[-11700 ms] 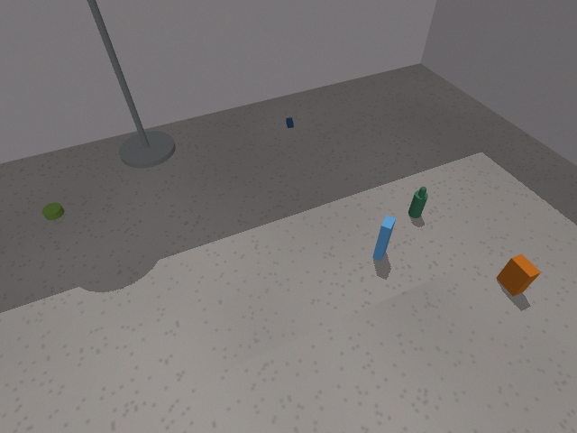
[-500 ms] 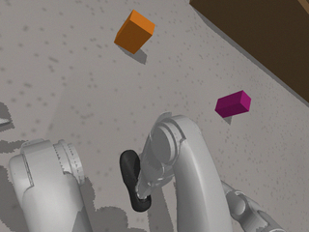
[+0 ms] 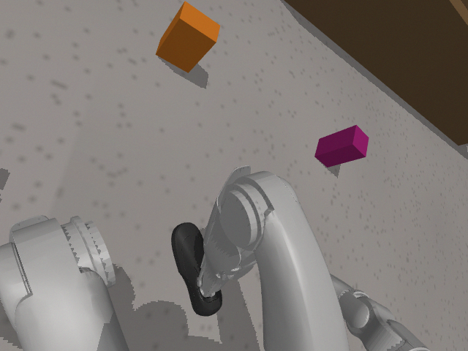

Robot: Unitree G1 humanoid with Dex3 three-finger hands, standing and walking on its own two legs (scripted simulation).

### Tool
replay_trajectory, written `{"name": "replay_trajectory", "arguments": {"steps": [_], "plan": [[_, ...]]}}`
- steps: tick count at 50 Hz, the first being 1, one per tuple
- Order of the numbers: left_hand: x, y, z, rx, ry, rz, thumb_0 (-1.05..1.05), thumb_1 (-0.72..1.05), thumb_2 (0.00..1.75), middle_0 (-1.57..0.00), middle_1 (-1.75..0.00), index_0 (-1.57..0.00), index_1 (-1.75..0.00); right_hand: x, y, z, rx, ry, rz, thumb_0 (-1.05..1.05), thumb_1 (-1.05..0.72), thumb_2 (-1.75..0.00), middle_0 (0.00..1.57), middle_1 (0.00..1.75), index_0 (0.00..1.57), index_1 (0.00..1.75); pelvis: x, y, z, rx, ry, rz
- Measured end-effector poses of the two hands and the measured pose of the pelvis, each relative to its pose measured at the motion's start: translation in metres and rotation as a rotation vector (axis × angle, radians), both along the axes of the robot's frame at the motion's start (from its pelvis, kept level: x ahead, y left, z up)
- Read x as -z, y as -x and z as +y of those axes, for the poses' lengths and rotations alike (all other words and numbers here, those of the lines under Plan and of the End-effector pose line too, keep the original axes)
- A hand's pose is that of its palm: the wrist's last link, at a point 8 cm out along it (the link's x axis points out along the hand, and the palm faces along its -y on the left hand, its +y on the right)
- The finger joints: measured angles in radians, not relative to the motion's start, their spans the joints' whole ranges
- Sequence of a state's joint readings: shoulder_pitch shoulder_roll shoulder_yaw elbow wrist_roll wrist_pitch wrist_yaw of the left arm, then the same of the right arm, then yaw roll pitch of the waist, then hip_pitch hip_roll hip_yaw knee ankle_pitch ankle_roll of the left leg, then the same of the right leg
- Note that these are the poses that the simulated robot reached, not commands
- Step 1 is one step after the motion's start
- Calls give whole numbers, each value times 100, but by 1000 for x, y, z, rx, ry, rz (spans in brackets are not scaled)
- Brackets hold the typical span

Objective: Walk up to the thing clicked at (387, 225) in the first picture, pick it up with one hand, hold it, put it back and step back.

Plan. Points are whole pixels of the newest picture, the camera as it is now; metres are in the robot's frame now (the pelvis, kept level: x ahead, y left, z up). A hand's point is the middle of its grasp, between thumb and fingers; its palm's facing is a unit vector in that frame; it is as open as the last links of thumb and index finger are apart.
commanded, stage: close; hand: left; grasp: from the side
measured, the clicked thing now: out of the picture +0.47 +0.31 -0.19
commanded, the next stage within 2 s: settle in 0.62 s
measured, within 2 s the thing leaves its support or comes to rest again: leaves its support in 1.02 s
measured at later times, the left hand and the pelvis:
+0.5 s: hand out of the picture +0.46 +0.30 -0.18, palm faces +0.42 -0.90 -0.06, open 9.0 cm; pelvis +0.00 +0.00 +0.00, yaw +0 degrees
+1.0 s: hand out of the picture +0.45 +0.30 -0.17, palm faces +0.42 -0.91 -0.03, open 8.4 cm; pelvis +0.00 +0.00 +0.01, yaw +0 degrees
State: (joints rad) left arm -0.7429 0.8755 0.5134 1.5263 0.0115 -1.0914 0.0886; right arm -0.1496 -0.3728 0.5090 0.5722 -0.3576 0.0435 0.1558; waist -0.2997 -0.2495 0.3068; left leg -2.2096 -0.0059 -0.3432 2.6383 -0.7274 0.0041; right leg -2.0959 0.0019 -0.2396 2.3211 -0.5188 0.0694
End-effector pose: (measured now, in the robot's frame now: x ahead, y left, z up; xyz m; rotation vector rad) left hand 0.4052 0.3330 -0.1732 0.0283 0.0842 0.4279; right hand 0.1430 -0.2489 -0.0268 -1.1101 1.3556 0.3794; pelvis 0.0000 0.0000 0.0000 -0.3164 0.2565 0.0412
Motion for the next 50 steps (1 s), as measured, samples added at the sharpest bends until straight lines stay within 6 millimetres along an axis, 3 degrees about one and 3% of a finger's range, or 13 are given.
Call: {"name": "replay_trajectory", "arguments": {"steps": [6,36,50], "plan": [[-1,-3,2,-10,1,4,-1,26,60,-44,-53,-49,-54,-1,2,-1,0,4,8,0,-85,-89,21,30,21,30,-1,0,0,0,1,4],[0,-11,8,-3,-3,-5,-5,-11,99,-61,-96,-71,-106,-3,-4,2,-5,19,23,0,-85,-89,21,30,21,30,-4,-3,1,0,11,21],[-5,-4,9,-7,9,-17,-6,-22,120,-68,-114,-76,-118,-4,-8,2,1,15,6,0,-88,-89,21,30,21,30,-5,-2,0,-7,6,21]]}}
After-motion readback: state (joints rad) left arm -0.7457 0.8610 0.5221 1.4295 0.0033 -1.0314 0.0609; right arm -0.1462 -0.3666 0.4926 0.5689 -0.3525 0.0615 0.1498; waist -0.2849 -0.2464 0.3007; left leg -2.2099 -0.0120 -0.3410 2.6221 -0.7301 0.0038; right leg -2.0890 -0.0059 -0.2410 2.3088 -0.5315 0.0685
